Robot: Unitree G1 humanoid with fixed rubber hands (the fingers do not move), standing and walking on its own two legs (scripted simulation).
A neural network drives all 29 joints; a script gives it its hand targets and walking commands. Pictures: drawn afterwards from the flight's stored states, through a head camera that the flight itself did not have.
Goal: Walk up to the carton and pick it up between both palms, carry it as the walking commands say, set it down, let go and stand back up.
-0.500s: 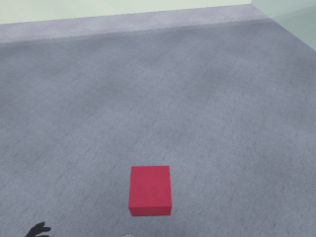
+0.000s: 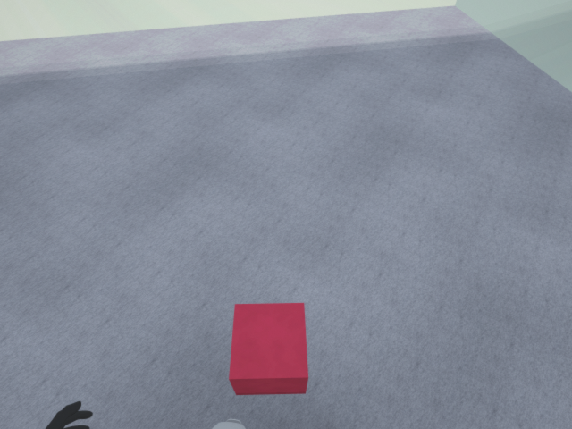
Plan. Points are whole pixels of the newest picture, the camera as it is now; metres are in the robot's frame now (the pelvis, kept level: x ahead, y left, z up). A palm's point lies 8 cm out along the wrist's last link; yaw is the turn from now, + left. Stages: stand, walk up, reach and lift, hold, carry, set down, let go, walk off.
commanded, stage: walk up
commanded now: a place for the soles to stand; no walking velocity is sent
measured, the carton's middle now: (270, 348) +0.46 +0.06 -0.65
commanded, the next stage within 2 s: none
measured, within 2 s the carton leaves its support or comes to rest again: neither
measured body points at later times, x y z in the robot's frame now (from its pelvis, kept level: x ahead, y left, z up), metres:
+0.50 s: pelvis +0.00 +0.01 +0.00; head +0.03 +0.01 +0.45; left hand +0.12 +0.35 -0.08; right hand +0.08 -0.33 -0.10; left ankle +0.06 +0.18 -0.70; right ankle +0.01 -0.10 -0.70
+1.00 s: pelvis +0.00 +0.01 +0.00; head +0.03 +0.00 +0.45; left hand +0.12 +0.34 -0.08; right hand +0.09 -0.34 -0.10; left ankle +0.05 +0.17 -0.70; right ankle +0.01 -0.10 -0.70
